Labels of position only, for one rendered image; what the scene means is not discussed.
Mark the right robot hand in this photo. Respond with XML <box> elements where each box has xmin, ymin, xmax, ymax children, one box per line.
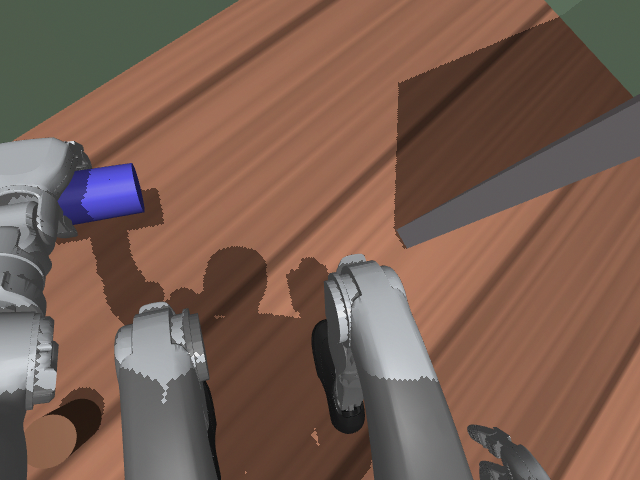
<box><xmin>467</xmin><ymin>425</ymin><xmax>551</xmax><ymax>480</ymax></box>

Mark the left robot foot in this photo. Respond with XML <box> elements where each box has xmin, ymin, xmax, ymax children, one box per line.
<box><xmin>203</xmin><ymin>381</ymin><xmax>221</xmax><ymax>480</ymax></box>

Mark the left robot hand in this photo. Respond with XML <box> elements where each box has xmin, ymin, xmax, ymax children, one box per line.
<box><xmin>0</xmin><ymin>137</ymin><xmax>92</xmax><ymax>238</ymax></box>

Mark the left robot arm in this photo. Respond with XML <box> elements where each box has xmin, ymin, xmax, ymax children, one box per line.
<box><xmin>0</xmin><ymin>185</ymin><xmax>60</xmax><ymax>480</ymax></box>

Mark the right robot foot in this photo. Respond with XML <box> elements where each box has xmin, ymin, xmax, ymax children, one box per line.
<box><xmin>311</xmin><ymin>319</ymin><xmax>365</xmax><ymax>434</ymax></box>

